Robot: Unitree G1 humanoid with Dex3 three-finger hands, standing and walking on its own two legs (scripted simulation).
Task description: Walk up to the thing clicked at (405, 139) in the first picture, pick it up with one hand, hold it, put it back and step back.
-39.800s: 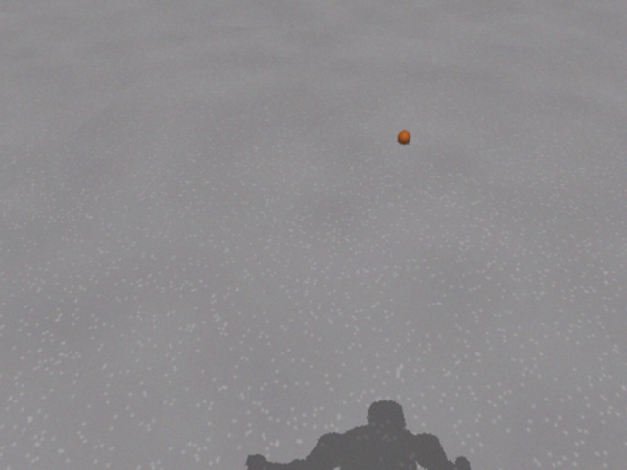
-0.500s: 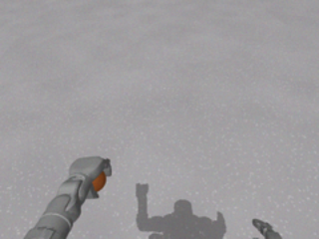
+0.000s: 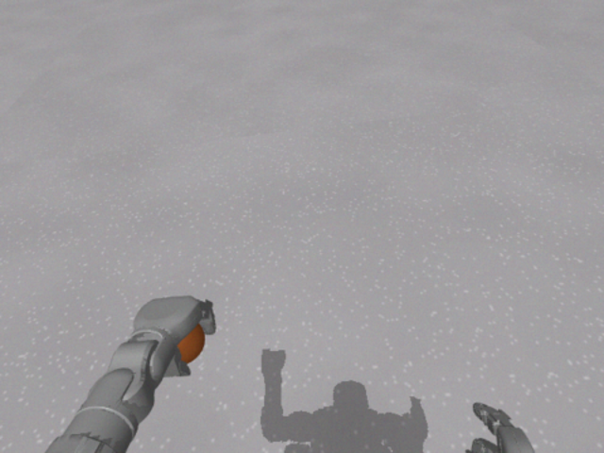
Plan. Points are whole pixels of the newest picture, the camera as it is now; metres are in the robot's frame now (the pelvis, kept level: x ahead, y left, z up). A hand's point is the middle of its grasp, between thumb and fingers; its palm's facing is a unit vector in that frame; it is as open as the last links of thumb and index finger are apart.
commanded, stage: hold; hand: left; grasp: from above
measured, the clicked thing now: (181, 340) +0.31 +0.23 -0.05
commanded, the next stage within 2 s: crouch in 0.34 s
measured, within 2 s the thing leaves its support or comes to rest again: neither
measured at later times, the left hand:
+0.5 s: hand (180, 344) +0.30 +0.22 -0.03, palm faces -0.45 -0.05 -0.89, open 8.7 cm
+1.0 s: hand (209, 358) +0.34 +0.22 -0.18, palm faces -0.42 +0.05 -0.91, open 8.7 cm
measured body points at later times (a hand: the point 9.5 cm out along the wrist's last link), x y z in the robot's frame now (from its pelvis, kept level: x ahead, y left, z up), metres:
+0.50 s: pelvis +0.01 +0.00 +0.00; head +0.01 -0.02 +0.45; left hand +0.32 +0.22 +0.02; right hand +0.16 -0.25 -0.11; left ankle +0.03 +0.12 -0.74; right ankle +0.02 -0.13 -0.74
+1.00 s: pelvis -0.02 +0.00 -0.09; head +0.07 +0.01 +0.35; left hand +0.36 +0.22 -0.13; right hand +0.07 -0.29 -0.21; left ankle +0.03 +0.12 -0.74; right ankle +0.02 -0.13 -0.74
